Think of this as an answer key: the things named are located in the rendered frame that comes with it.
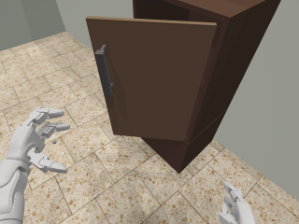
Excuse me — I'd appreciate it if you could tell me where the left robot forearm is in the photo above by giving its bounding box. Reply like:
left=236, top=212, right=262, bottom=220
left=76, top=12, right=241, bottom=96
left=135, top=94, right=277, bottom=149
left=0, top=159, right=31, bottom=224

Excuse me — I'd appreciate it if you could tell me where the cupboard door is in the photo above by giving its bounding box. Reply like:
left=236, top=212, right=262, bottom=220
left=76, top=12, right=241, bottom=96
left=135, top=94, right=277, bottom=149
left=85, top=16, right=217, bottom=141

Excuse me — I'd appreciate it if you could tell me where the robot left hand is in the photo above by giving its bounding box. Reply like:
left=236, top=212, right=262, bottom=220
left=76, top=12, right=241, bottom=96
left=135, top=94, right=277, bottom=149
left=6, top=106, right=70, bottom=174

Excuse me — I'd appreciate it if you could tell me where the robot right hand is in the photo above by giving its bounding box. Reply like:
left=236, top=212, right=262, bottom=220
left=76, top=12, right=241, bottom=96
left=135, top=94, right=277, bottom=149
left=219, top=181, right=257, bottom=224

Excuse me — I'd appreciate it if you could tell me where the handle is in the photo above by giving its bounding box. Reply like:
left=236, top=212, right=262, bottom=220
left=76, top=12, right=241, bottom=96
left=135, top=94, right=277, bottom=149
left=94, top=44, right=113, bottom=98

